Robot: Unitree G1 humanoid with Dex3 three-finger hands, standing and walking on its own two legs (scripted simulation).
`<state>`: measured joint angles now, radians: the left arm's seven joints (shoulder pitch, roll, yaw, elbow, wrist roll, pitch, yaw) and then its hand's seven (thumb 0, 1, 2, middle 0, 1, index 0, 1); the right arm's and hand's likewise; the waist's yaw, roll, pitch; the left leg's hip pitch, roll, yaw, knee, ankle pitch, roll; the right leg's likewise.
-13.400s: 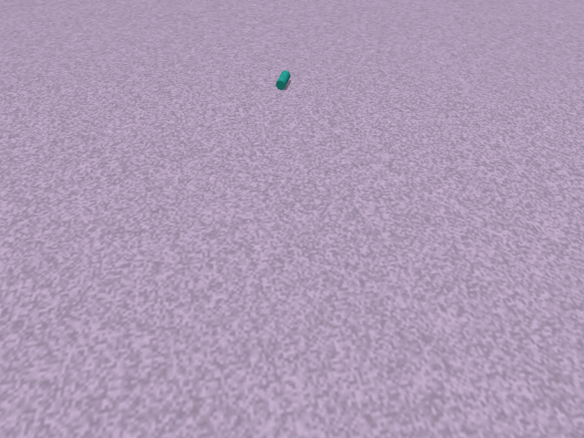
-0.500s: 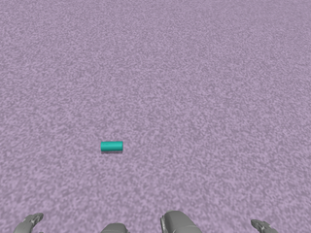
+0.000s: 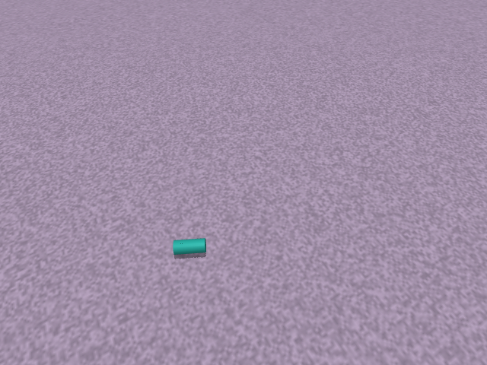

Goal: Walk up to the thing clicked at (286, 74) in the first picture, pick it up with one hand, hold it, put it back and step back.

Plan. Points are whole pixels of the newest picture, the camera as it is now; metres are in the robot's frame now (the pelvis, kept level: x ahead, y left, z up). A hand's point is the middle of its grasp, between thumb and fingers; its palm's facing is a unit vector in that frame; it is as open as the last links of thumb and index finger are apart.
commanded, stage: walk up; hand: left
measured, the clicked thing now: (189, 246) +0.71 +0.26 -0.73
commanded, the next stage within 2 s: stand in 0.78 s
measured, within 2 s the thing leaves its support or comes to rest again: neither
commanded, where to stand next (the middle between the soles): +0.39 +0.05 m, yaw +0 degrees
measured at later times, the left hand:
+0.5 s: hand out of the picture +0.12 +0.26 -0.14, palm faces +0.03 -0.94 -0.34, open 7.4 cm
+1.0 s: hand out of the picture +0.10 +0.26 -0.14, palm faces -0.01 -0.94 -0.34, open 7.4 cm
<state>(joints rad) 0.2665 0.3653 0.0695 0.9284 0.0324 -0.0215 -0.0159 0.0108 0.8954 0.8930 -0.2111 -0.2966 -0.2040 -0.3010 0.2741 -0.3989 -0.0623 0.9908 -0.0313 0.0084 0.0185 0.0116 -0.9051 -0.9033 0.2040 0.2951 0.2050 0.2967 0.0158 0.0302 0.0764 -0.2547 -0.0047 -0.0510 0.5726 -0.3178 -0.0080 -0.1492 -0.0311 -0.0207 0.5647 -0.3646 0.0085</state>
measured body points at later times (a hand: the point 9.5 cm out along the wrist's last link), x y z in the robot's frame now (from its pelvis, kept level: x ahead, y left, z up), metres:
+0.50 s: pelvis +0.02 +0.00 +0.01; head +0.04 +0.01 +0.46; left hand +0.12 +0.31 -0.12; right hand +0.11 -0.30 -0.12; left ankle +0.03 +0.13 -0.73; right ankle +0.01 -0.13 -0.73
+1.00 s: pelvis +0.02 +0.00 +0.02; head +0.03 +0.00 +0.47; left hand +0.10 +0.30 -0.12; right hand +0.13 -0.29 -0.11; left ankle +0.03 +0.13 -0.73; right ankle +0.01 -0.13 -0.73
